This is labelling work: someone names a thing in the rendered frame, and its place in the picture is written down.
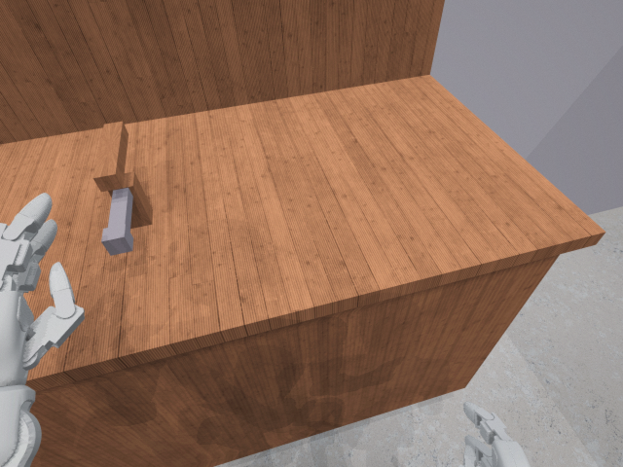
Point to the robot left forearm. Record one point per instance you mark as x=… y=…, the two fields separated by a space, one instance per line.
x=20 y=430

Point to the counter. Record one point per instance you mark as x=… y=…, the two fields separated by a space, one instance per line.
x=322 y=233

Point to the tap lever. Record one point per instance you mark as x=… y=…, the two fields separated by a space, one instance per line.
x=117 y=238

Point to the right robot hand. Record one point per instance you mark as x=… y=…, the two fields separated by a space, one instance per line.
x=504 y=453

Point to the left robot hand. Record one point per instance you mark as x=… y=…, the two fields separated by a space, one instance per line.
x=23 y=245

